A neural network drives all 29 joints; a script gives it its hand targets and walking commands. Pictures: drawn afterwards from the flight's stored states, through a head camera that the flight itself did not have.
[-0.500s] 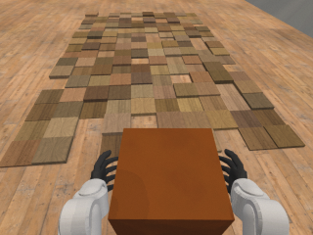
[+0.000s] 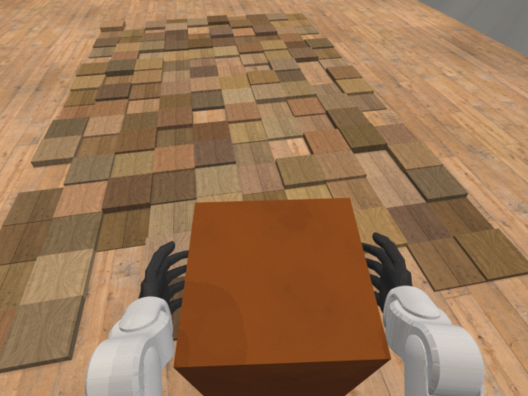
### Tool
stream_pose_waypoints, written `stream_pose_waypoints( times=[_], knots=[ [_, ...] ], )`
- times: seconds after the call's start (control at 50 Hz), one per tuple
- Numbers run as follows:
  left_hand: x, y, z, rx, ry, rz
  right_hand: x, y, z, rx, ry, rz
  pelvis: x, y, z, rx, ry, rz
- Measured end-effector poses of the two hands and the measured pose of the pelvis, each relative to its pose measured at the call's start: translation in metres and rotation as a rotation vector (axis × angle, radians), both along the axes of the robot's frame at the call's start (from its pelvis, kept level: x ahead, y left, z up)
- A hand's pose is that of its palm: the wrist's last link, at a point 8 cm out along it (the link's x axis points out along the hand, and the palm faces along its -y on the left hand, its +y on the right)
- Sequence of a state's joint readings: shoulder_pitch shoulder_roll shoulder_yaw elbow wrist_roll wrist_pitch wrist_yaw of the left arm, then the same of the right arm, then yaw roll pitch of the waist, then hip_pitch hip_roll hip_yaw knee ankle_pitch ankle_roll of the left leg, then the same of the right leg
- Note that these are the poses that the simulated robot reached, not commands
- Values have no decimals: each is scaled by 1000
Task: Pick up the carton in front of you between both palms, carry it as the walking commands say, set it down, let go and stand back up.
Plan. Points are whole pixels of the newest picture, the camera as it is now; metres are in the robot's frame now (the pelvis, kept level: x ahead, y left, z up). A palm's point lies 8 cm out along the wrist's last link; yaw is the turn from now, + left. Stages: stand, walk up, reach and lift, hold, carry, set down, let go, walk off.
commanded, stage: carry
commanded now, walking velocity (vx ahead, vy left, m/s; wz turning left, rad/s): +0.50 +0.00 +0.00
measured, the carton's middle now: (275, 306) +0.27 -0.01 +0.03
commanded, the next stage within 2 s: none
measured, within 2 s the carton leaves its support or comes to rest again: neither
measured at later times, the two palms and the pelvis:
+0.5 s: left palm (182, 96) +0.67 +0.16 +0.16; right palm (328, 91) +0.67 -0.15 +0.16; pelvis +0.33 +0.00 -0.01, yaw +0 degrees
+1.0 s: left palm (195, 41) +1.04 +0.17 +0.14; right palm (297, 38) +1.05 -0.13 +0.14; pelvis +0.69 +0.01 +0.01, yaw +1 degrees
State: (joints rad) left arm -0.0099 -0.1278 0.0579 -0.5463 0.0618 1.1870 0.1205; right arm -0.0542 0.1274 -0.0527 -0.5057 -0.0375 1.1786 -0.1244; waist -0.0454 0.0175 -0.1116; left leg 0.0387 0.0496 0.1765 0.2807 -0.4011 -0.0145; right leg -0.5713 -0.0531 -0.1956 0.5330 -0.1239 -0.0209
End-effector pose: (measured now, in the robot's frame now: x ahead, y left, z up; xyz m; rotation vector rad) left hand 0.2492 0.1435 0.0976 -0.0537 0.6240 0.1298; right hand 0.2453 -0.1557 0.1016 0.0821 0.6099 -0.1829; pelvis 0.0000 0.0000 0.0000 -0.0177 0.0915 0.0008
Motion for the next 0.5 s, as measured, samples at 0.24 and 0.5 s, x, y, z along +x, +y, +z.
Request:
stream_pose_waypoints(
  times=[0.24,0.5],
  knots=[
    [154,-3,29,-13,-52,130,186,-2,24,12,-52,111,150,-32,10,24,-23,40],
    [420,11,61,37,-67,8,427,10,58,-58,-64,62,333,-2,-7,11,-9,-3]
  ],
)
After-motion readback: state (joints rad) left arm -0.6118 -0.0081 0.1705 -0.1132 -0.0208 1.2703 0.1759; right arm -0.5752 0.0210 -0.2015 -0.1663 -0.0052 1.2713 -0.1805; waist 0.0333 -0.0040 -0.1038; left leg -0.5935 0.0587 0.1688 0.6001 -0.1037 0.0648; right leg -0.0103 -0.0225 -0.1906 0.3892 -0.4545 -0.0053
